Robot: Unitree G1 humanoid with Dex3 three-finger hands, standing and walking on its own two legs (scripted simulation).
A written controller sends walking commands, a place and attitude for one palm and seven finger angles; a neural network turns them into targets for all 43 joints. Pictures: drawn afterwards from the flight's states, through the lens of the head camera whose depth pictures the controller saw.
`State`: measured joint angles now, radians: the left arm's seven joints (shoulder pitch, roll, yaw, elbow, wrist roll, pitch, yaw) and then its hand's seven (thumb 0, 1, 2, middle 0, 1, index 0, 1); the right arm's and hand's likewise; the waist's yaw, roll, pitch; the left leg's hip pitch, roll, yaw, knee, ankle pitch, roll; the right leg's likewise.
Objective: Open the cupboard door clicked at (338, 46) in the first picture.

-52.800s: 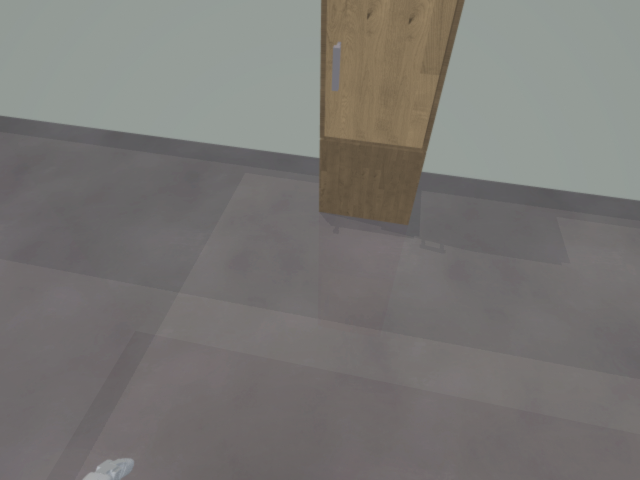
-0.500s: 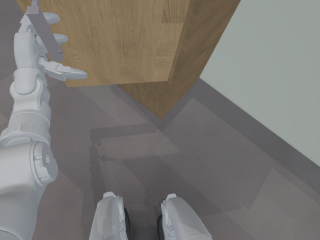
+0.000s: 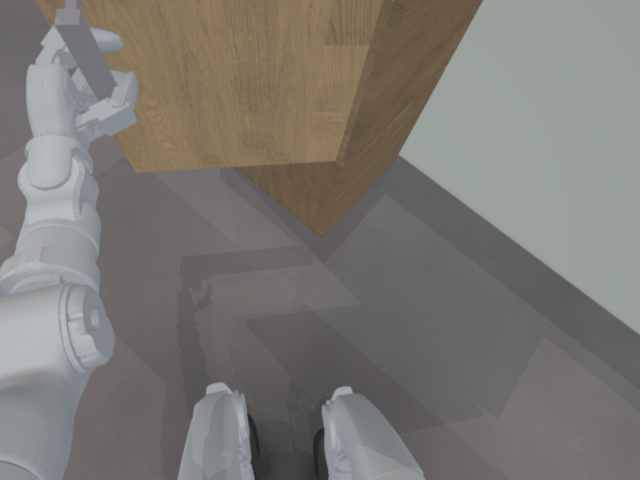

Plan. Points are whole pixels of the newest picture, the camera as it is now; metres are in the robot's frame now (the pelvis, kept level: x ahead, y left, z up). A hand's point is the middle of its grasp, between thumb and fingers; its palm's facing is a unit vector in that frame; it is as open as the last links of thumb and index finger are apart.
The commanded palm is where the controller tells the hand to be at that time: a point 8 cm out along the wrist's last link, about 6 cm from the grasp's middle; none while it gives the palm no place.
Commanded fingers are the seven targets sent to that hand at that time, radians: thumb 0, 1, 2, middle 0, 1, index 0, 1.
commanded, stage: close the thumb around the handle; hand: left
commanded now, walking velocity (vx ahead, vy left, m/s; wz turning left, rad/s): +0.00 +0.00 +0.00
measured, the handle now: (97, 59) +0.60 +0.21 +0.06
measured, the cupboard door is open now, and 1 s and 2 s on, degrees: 48 80 92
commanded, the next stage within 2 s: pull the door open along its arc in 0.14 s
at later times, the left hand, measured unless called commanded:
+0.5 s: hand (123, 113) +0.53 +0.18 +0.06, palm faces +0.08 -1.00 -0.02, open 5.8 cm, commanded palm +0.48 +0.21 +0.05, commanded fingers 0.00 0.90 0.90 -0.40 -1.35 -0.40 -1.35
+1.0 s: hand (204, 228) +0.38 +0.09 +0.06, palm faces +0.39 -0.92 +0.04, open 6.2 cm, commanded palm +0.31 +0.16 +0.05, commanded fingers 0.00 0.90 0.90 -0.40 -1.35 -0.40 -1.35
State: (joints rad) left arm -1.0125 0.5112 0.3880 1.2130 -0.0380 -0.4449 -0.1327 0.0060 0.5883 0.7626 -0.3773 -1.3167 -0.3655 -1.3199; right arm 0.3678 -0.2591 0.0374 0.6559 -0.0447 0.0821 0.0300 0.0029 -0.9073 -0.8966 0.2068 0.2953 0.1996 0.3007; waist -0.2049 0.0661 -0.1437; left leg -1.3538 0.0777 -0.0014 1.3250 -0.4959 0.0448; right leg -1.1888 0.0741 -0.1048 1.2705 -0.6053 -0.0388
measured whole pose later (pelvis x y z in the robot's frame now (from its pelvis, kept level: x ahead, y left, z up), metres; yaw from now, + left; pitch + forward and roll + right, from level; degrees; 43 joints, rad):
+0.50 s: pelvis +0.01 +0.00 +0.01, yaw +0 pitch +29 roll -5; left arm -0.89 0.46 0.38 1.11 -0.08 -0.45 -0.14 0.01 0.75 0.77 -0.35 -1.34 -0.34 -1.35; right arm 0.38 -0.26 0.03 0.64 -0.03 0.10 0.04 0.00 -0.91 -0.90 0.21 0.30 0.20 0.30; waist -0.18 0.07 -0.15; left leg -1.30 0.08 0.02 1.29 -0.50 0.04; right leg -1.14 0.08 -0.08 1.24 -0.60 -0.04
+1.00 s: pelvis +0.03 -0.02 +0.03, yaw +3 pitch +22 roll +0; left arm -0.19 -0.08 0.01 0.47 0.04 -0.46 0.45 0.01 0.68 0.73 -0.33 -1.27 -0.35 -1.30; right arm 0.19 -0.19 -0.01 0.54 -0.07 0.09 0.08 0.01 -0.91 -0.90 0.20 0.29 0.20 0.30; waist -0.04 0.02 -0.20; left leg -1.05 0.04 0.05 1.17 -0.50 0.01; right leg -0.93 0.04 -0.05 1.18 -0.63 -0.06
